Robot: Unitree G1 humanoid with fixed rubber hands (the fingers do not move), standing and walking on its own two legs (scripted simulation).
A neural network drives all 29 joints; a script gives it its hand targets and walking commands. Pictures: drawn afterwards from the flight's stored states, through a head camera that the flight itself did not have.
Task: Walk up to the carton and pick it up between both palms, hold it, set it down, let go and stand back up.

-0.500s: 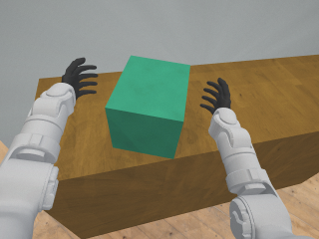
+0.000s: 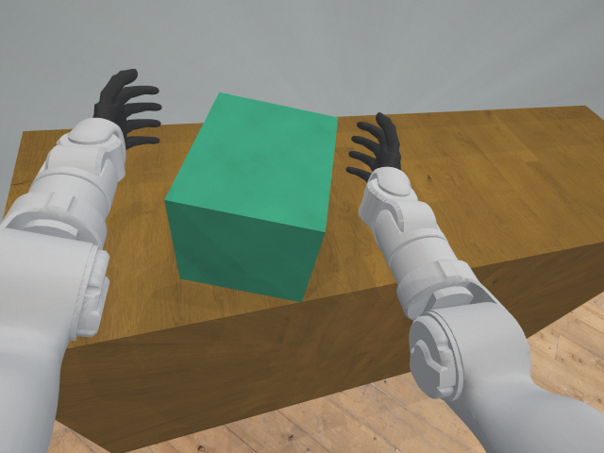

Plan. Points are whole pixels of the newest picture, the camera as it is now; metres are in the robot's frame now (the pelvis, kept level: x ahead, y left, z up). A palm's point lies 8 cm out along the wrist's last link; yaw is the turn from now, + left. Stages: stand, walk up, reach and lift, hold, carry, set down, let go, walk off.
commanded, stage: reach and lift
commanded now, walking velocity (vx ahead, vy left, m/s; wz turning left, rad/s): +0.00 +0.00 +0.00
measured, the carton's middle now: (260, 196) +0.49 -0.05 +0.05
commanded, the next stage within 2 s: none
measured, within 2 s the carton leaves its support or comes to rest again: neither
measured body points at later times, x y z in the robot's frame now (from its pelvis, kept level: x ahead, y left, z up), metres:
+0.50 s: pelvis -0.01 +0.00 -0.01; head +0.09 +0.04 +0.43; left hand +0.52 +0.10 +0.07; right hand +0.41 -0.20 +0.06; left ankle -0.01 +0.10 -0.74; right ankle +0.02 -0.13 -0.74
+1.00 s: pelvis +0.00 +0.02 -0.01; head +0.10 +0.07 +0.42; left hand +0.52 +0.09 +0.07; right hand +0.43 -0.17 +0.06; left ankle -0.01 +0.10 -0.74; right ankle +0.02 -0.13 -0.74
